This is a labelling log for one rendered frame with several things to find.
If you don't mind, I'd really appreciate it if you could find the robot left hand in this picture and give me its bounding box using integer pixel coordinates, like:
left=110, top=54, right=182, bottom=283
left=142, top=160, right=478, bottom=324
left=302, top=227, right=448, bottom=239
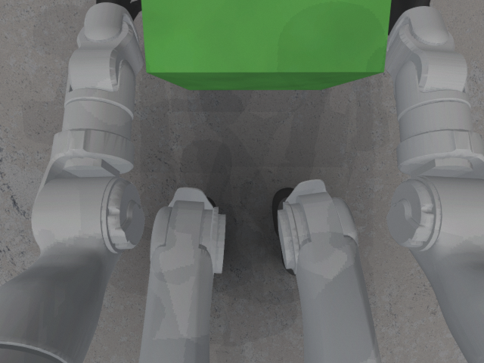
left=96, top=0, right=142, bottom=21

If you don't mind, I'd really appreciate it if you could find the left robot foot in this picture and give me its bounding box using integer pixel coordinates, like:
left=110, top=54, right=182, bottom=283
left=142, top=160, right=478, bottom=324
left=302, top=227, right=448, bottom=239
left=207, top=197, right=216, bottom=208

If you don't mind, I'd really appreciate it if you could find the left robot upper arm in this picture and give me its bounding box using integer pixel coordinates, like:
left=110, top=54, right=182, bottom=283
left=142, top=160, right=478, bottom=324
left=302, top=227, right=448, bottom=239
left=0, top=176, right=145, bottom=363

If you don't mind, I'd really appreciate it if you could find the robot right hand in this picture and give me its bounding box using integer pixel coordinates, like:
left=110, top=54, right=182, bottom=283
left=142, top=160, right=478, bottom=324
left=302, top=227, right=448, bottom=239
left=388, top=0, right=430, bottom=35

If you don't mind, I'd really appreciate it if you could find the carton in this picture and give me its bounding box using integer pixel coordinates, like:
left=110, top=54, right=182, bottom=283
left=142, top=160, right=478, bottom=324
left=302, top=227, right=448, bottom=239
left=141, top=0, right=392, bottom=90

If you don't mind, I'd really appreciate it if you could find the robot left forearm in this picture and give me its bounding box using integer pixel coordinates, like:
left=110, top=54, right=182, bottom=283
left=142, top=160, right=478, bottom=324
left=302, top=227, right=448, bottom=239
left=31, top=2, right=144, bottom=244

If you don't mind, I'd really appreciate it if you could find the robot right forearm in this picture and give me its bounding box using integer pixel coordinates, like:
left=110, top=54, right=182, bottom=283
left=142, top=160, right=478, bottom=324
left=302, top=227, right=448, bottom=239
left=385, top=6, right=484, bottom=179

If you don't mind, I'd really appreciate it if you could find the robot left shin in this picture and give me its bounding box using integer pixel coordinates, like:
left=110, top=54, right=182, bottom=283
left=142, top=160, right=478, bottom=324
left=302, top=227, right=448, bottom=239
left=150, top=188, right=214, bottom=260

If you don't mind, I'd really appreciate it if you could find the right robot upper arm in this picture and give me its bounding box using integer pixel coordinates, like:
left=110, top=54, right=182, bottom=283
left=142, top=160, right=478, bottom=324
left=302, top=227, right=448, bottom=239
left=386, top=175, right=484, bottom=363

